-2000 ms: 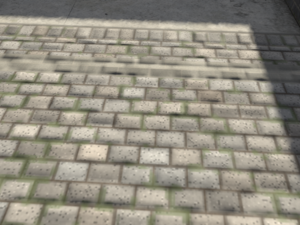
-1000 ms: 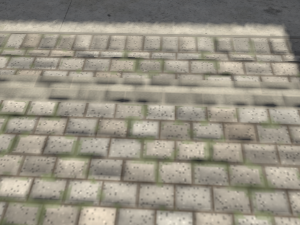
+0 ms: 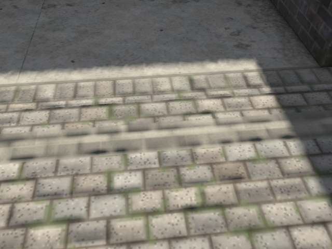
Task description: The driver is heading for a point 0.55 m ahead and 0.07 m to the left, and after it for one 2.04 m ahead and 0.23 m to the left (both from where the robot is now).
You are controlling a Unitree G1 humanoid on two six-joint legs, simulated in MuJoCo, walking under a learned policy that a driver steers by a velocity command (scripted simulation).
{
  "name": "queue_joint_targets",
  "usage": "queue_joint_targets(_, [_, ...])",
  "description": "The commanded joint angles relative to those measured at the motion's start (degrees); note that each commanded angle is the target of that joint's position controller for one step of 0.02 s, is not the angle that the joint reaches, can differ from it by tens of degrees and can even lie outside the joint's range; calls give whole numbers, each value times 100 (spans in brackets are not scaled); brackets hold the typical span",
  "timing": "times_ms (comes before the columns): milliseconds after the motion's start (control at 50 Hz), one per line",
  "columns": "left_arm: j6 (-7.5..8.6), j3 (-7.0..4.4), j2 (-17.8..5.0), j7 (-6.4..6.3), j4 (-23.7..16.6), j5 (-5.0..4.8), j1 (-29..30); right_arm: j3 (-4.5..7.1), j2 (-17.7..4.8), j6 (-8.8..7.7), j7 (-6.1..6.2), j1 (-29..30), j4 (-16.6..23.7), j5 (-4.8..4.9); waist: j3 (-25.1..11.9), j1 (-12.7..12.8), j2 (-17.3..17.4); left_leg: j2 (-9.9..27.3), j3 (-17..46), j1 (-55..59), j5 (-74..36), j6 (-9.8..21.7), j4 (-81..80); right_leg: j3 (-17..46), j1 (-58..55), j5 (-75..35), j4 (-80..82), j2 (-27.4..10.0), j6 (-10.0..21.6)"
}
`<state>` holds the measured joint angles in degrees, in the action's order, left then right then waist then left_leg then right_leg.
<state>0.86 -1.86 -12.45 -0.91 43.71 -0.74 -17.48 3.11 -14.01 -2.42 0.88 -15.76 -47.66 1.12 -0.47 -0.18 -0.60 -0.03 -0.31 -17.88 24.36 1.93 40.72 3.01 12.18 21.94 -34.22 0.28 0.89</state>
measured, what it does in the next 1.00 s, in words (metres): walks ahead: right foot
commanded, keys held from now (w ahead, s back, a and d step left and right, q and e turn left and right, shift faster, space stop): w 0.48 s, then w+q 0.52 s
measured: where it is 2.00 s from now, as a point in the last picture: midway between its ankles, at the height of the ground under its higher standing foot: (142, 141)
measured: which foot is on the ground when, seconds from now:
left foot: down 0.00-0.56, up 0.58-1.00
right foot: down 0.00-0.06, up 0.08-0.52, down 0.54-1.00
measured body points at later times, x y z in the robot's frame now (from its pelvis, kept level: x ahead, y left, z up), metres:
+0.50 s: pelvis +0.19 -0.01 +0.00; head +0.23 +0.00 +0.45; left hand +0.46 +0.19 -0.07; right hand +0.12 -0.27 -0.13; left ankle +0.01 +0.11 -0.73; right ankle +0.36 -0.13 -0.71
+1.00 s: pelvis +0.47 -0.01 +0.01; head +0.49 +0.00 +0.45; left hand +0.43 +0.26 -0.13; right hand +0.70 -0.21 -0.09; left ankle +0.62 +0.16 -0.69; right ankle +0.36 -0.13 -0.73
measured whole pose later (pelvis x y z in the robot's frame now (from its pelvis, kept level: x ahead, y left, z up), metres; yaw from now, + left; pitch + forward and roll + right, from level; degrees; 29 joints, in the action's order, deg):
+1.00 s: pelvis +0.47 -0.01 +0.01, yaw +13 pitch +1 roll -3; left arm 4.8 -3.8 -15.3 0.0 51.2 -0.2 -17.7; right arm 2.9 -14.4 -2.2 -2.3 -7.6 -41.7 1.3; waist 1.5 4.1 1.8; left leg 6.0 0.1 -38.1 -1.3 2.4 39.1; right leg -14.5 -5.3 18.4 -12.1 2.2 0.6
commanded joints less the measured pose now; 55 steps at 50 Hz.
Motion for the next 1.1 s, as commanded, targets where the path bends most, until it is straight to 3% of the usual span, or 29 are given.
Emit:
queue_joint_targets(20, [137,-245,-962,-13,-371,-97,450,90,-336,-342,-116,35,363,87,786,-251,-979,82,-74,10,11,383,-694,1930,814,1789,1969,-1346,978])
queue_joint_targets(40, [124,-217,-851,-2,-424,-96,676,140,-396,-377,-147,-473,102,52,580,-478,-777,-25,-83,1010,-596,369,-1148,1416,1214,1300,1582,-972,736])
queue_joint_targets(60, [151,-137,-557,-1,-507,-43,835,223,-658,-391,-149,-1020,-93,-23,353,-635,-147,440,726,1703,-504,437,-1583,723,1624,615,425,-491,411])
queue_joint_targets(80, [235,-100,-341,-35,-763,-68,944,385,-1344,-417,-183,-1566,-176,-44,242,-662,1540,1605,3020,2323,605,1062,-2676,-274,2663,456,-1524,302,-34])
queue_joint_targets(100, [335,-204,-725,-66,-846,-157,991,331,-1282,-457,-231,-1534,-89,-134,394,-655,1621,2246,4383,2297,723,1578,-3164,209,3396,1143,-2631,234,1])
queue_joint_targets(140, [431,-239,-778,27,-596,-176,652,170,-767,-464,-187,-948,103,-100,595,-307,698,1894,3230,2259,447,1283,-2980,309,3756,179,-3227,-293,241])
queue_joint_targets(160, [455,-247,-722,53,-555,-114,685,158,-787,-439,-183,-804,134,-85,573,-259,504,1730,2781,2250,113,1116,-3055,222,3798,-298,-3068,-442,296])
queue_joint_targets(220, [427,-256,-592,178,-524,-33,836,32,-499,-355,-168,-984,45,-111,407,-276,607,1280,1641,2142,-1567,891,-3217,-81,3390,-1122,-2527,-565,196])
queue_joint_targets(320, [425,-131,-323,259,-811,-36,1723,50,-763,-239,-39,-1185,-44,-97,549,-471,552,1064,777,1789,-2516,853,-3356,-389,2982,-2107,-813,-411,-92])
queue_joint_targets(400, [465,-113,-426,357,-989,-95,2259,75,-888,-219,-14,-1354,-156,-33,819,-552,628,1248,657,1616,-2352,884,-3432,-449,2508,-2482,-18,-278,-56])
queue_joint_targets(460, [515,-145,-597,423,-1083,-96,2360,123,-966,-180,-10,-1285,-218,14,833,-376,641,1482,627,2074,-2996,768,-3150,-394,2378,-2163,324,-236,206])
queue_joint_targets(500, [526,-254,-837,397,-995,-61,1889,173,-1104,-139,-5,-1186,-207,-7,366,-27,773,1453,556,2232,-4914,643,-2366,-557,1443,-1848,401,41,416])
queue_joint_targets(520, [514,-380,-1045,336,-769,-61,1042,165,-1099,-98,-3,-1095,-191,-28,-178,452,752,1242,412,2023,-5756,524,-1388,-666,299,-1881,503,207,584])
queue_joint_targets(540, [492,-486,-1313,248,-507,-33,-97,108,-995,-90,3,-985,-79,-84,-963,957,624,1007,347,931,-4964,336,37,-105,-1558,-1886,274,-342,838])
queue_joint_targets(560, [466,-601,-1893,204,-362,142,-789,-96,-223,-160,-17,-1627,87,-114,-2027,708,-875,41,126,-1263,-1586,-37,2413,2449,-3804,-729,546,-2008,1546])
queue_joint_targets(580, [467,-479,-1493,229,-323,130,-832,-88,-368,-285,-48,-1770,-50,50,-2539,727,-1406,-243,996,-1916,743,-31,3424,4246,-3737,283,1672,-2503,1783])
queue_joint_targets(600, [471,-368,-1139,218,-298,63,-361,88,-903,-312,-56,-1103,117,232,-1316,666,-973,95,972,-2447,401,-9,3736,3342,-2832,554,1842,-2271,1420])
queue_joint_targets(620, [475,-310,-958,209,-295,25,45,99,-940,-316,-37,-651,238,224,-634,506,-601,401,737,-2409,-126,29,3550,2393,-1894,100,1947,-2062,1207])
queue_joint_targets(640, [506,-271,-809,231,-260,63,395,110,-841,-292,-3,-469,254,127,-290,284,-297,598,681,-2138,-521,24,3247,1783,-1094,-478,2136,-1809,1073])
queue_joint_targets(680, [605,-247,-610,267,-177,148,756,136,-611,-115,7,-762,123,88,-110,-79,-531,845,735,-1479,-949,13,2915,849,-248,-1103,2501,-1452,958])
queue_joint_targets(720, [696,-282,-646,276,-28,135,792,132,-446,25,14,-772,130,87,74,-176,-416,883,721,-1488,-1106,-30,2800,328,68,-1583,2731,-1420,1029])
queue_joint_targets(780, [725,-334,-811,214,170,159,658,158,-490,64,36,-303,345,32,342,-128,-249,871,877,-2083,-1822,-99,2224,-209,-45,-2037,2861,-1404,1048])
queue_joint_targets(880, [628,-364,-1074,92,320,131,391,75,-378,-60,-172,643,664,6,525,210,-54,744,376,-2154,-3013,-89,522,-966,-552,-2473,2897,-1337,906])
queue_joint_targets(940, [498,-399,-1211,63,464,69,12,12,-309,-71,-299,1247,981,15,705,472,29,709,133,-2478,-2868,4,-67,-1142,-1267,-2685,2723,-1546,887])
queue_joint_targets(1000, [331,-431,-1323,49,532,-5,-118,16,-361,-67,-418,1525,1288,28,700,471,-62,552,-172,-2507,-2213,173,-388,-1324,-1880,-3545,2265,-1703,779])
queue_joint_targets(1040, [254,-463,-1479,17,503,-37,-42,102,-532,-42,-446,1291,1371,19,329,221,-306,161,-506,-1744,-1597,384,-431,-1467,-2002,-5508,1533,-1701,664])
queue_joint_targets(1060, [212,-470,-1544,-1,504,-42,-13,197,-696,-27,-437,820,1305,17,2,-87,-420,-85,-612,-1055,-1333,528,-453,-1507,-1963,-6320,814,-1665,617])
queue_joint_targets(1080, [182,-443,-1532,-18,501,-58,78,361,-962,-24,-385,-63,1094,26,-467,-611,-353,-333,-623,237,-1633,730,-854,-1627,-1548,-6350,-296,-1489,474])
queue_joint_targets(1100, [228,-344,-1340,-24,420,16,35,542,-1388,24,-263,-1019,851,20,-1030,-1024,125,175,294,2091,-1838,1014,-975,-1625,-188,-4819,-1890,-1265,264])
Velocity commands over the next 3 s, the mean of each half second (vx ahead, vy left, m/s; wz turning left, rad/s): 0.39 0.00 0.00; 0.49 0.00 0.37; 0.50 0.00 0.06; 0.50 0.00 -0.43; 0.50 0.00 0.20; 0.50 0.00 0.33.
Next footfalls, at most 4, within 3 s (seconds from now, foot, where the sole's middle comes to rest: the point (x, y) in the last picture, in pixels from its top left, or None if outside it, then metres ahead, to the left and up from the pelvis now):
0.54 right None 0.40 -0.13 -0.76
1.10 left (134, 220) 0.66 0.16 -0.76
1.64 right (166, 153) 1.02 0.02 -0.76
2.14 left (129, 113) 1.31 0.22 -0.76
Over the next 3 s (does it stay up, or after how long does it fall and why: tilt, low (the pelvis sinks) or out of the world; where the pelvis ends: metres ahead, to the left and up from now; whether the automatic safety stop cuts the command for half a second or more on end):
stays up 1.58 0.16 0.02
